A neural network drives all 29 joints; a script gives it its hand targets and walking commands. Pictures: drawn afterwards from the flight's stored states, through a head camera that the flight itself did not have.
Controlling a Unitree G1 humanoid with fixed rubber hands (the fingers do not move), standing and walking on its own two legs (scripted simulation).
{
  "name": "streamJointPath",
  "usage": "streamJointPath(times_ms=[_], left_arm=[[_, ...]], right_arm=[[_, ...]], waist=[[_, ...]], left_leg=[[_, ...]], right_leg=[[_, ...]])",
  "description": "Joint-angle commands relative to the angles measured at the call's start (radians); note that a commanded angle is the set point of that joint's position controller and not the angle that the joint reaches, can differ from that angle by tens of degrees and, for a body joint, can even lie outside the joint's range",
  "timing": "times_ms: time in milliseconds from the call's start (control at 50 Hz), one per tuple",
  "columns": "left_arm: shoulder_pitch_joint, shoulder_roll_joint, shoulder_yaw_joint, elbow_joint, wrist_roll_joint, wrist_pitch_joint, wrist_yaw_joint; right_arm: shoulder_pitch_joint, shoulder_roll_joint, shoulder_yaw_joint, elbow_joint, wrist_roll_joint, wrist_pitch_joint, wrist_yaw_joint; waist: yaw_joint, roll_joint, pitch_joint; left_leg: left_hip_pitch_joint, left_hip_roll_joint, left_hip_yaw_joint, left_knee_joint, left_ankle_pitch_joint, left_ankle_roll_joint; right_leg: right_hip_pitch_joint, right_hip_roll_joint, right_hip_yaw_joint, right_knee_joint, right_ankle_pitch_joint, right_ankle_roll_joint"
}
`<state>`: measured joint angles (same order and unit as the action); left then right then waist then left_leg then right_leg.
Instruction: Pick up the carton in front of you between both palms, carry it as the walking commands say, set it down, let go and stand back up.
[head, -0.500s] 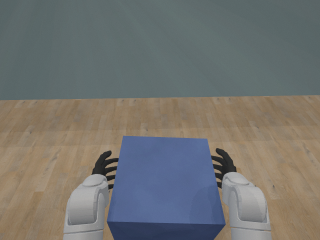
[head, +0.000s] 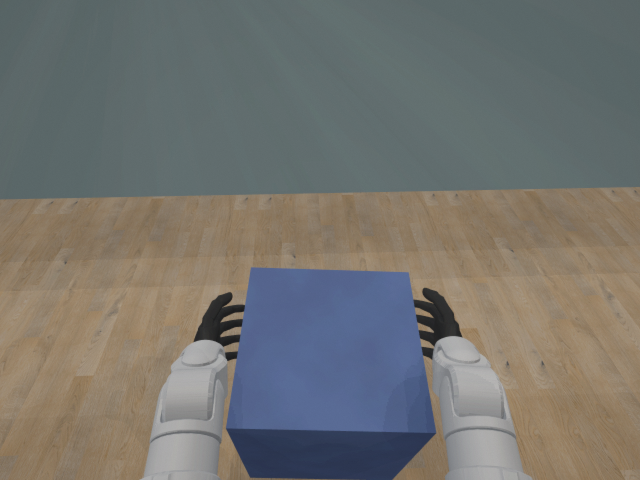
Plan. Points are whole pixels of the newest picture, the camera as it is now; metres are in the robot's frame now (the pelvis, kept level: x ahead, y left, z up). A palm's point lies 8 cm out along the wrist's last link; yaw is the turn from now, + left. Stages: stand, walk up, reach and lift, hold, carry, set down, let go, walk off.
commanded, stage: carry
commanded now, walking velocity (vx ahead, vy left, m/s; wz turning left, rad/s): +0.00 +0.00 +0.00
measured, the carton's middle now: (325, 380) +0.29 +0.00 -0.04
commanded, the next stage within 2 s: hold in 0.92 s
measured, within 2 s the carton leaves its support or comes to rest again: neither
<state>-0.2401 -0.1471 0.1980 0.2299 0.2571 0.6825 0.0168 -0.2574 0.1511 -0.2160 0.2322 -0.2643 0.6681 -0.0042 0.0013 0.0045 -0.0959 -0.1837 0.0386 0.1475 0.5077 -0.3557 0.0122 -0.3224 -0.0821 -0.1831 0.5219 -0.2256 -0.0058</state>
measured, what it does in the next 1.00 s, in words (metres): stands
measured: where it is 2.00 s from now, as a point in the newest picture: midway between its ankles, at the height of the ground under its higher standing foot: outside the picture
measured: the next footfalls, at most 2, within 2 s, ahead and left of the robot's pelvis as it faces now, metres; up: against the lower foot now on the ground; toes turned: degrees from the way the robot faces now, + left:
none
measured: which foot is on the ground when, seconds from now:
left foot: down 0.00-1.00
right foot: down 0.00-1.00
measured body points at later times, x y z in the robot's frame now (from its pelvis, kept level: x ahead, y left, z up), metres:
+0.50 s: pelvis -0.02 +0.00 +0.00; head -0.04 +0.00 +0.45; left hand +0.28 +0.16 +0.03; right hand +0.28 -0.15 +0.04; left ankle -0.06 +0.10 -0.73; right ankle +0.03 -0.12 -0.73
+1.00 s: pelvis -0.03 +0.01 +0.01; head -0.05 +0.01 +0.46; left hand +0.26 +0.16 +0.03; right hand +0.27 -0.14 +0.04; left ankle -0.06 +0.10 -0.73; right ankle +0.03 -0.13 -0.73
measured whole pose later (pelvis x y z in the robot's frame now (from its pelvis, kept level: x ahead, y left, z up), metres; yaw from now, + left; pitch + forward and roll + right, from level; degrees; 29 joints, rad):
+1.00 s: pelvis -0.03 +0.01 +0.01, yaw +2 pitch -3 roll -1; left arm -0.21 -0.14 0.16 0.18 0.24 0.72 0.01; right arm -0.21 0.14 -0.18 0.14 -0.25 0.72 -0.01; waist -0.02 0.02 0.00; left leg -0.12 0.01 0.10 0.46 -0.29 0.03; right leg -0.22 -0.05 -0.06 0.42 -0.12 0.00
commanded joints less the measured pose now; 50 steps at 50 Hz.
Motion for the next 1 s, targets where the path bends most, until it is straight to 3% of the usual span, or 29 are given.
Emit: streamJointPath(times_ms=[0,100,900,920,940,980], left_arm=[[-0.454,-0.878,-0.561,-0.101,-0.252,-0.031,-0.217],[-0.420,-0.859,-0.561,-0.125,-0.256,0.013,-0.216],[-0.443,-0.867,-0.572,-0.136,-0.269,0.017,-0.221],[-0.365,-0.899,-0.553,-0.109,-0.270,0.014,-0.228],[-0.365,-0.880,-0.538,-0.131,-0.239,-0.007,-0.220],[-0.365,-0.858,-0.517,-0.134,-0.224,-0.015,-0.209]], right_arm=[[-0.374,0.900,0.557,-0.040,0.235,-0.007,0.206],[-0.344,0.881,0.562,-0.069,0.242,0.037,0.204],[-0.365,0.893,0.573,-0.078,0.252,0.040,0.208],[-0.267,0.920,0.563,-0.103,0.252,0.045,0.215],[-0.307,0.880,0.558,-0.154,0.241,0.030,0.218],[-0.317,0.881,0.567,-0.138,0.244,0.026,0.217]], waist=[[0.000,0.002,-0.235],[0.000,-0.002,-0.224],[-0.001,-0.001,-0.219],[-0.012,0.082,-0.096],[0.000,0.084,-0.139],[0.015,0.026,-0.160]], left_leg=[[0.001,0.112,-0.090,-0.076,0.307,0.007],[-0.014,0.114,-0.091,-0.077,0.292,0.008],[-0.050,0.114,-0.102,-0.088,0.247,0.021],[-0.040,-0.072,-0.264,-0.167,0.495,0.020],[0.018,-0.070,-0.275,-0.159,0.535,0.016],[0.105,-0.083,-0.264,-0.154,0.597,0.010]], right_leg=[[0.160,-0.091,0.099,-0.038,0.273,-0.010],[0.149,-0.093,0.098,-0.044,0.264,-0.008],[0.130,-0.094,0.099,-0.058,0.210,0.003],[0.413,0.195,0.225,-0.077,0.349,-0.023],[0.400,0.174,0.249,-0.090,0.391,-0.027],[0.385,0.177,0.259,-0.110,0.422,-0.011]])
